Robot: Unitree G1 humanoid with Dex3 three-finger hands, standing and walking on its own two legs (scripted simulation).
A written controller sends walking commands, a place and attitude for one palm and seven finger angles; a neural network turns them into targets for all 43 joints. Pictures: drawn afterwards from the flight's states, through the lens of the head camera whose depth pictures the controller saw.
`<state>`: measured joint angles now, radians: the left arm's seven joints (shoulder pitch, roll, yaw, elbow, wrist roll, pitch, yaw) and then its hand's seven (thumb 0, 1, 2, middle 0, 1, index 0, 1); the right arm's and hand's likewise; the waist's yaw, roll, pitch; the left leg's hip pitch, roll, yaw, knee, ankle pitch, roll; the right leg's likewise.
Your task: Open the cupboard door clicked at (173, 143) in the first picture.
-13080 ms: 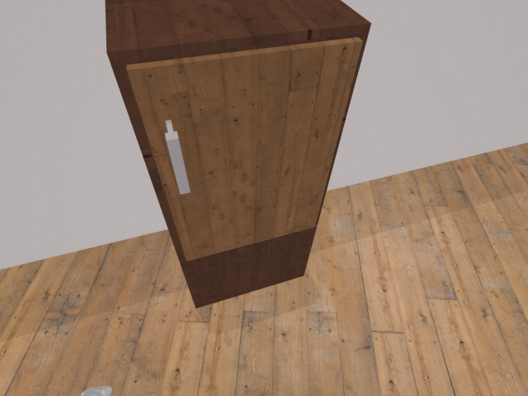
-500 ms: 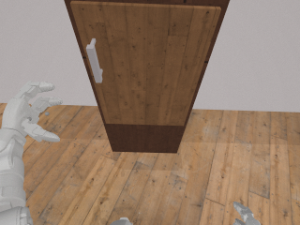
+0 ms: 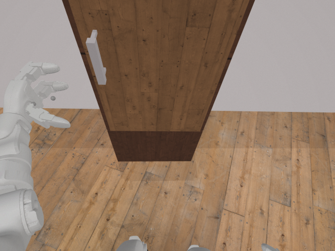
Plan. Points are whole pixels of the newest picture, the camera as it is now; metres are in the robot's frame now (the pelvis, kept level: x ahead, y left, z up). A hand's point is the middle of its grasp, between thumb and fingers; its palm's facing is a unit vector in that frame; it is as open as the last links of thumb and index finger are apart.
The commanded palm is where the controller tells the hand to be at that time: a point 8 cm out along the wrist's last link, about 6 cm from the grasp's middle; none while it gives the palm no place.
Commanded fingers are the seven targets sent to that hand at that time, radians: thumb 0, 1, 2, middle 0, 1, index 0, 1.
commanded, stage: move the hooked fingers beside the handle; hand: left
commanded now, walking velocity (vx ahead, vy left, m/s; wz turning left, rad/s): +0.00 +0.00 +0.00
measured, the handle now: (98, 58) +0.59 +0.19 +0.09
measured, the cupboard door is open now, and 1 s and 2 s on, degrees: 0 0 0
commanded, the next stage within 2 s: none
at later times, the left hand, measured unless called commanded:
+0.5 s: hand (64, 73) +0.51 +0.26 +0.10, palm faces +0.02 -1.00 +0.01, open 14.0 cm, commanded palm +0.50 +0.31 +0.09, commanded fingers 0.00 -0.50 0.30 -0.30 -1.20 -0.30 -1.20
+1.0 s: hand (63, 67) +0.54 +0.27 +0.10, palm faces +0.04 -1.00 -0.02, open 14.0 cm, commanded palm +0.52 +0.30 +0.09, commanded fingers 0.00 -0.50 0.30 -0.30 -1.20 -0.30 -1.20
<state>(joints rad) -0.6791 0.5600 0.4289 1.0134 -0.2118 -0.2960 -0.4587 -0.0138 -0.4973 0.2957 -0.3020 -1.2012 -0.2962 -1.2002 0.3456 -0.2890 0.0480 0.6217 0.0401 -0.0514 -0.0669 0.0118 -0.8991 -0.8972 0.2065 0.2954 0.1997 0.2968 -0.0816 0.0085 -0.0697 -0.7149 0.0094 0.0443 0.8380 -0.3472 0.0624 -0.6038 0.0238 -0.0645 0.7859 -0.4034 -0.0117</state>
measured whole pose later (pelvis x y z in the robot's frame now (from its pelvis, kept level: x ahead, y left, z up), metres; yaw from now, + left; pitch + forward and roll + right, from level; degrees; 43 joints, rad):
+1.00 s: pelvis +0.02 +0.00 -0.01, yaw -3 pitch +22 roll -5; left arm -0.96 0.79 0.55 1.22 -0.08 -0.30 -0.44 -0.01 -0.49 0.30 -0.30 -1.20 -0.30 -1.20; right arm 0.46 -0.29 0.06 0.61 0.00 0.11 -0.03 0.01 -0.90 -0.90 0.21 0.30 0.20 0.30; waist -0.19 0.02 -0.09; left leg -0.92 0.06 0.04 0.94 -0.41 0.06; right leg -0.79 0.07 -0.06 0.83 -0.42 -0.01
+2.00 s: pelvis +0.01 +0.00 -0.02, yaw -3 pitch +23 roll -5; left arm -1.03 0.82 0.51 1.26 -0.08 -0.29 -0.43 -0.01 -0.50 0.30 -0.30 -1.20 -0.30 -1.20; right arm 0.47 -0.29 0.07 0.62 0.00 0.10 -0.04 0.01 -0.90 -0.90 0.21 0.30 0.20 0.30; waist -0.21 0.03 -0.08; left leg -0.97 0.06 0.03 0.97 -0.41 0.06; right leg -0.84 0.07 -0.07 0.86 -0.43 -0.01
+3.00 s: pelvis +0.01 +0.00 -0.02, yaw -3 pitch +21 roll -5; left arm -1.01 0.74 0.48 1.28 -0.08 -0.31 -0.35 -0.01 -0.50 0.30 -0.30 -1.20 -0.30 -1.20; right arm 0.45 -0.28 0.07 0.62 0.01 0.09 -0.02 0.01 -0.90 -0.90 0.21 0.30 0.20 0.30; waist -0.21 0.03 -0.08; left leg -0.94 0.05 0.03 0.97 -0.40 0.06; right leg -0.81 0.07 -0.07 0.87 -0.43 -0.02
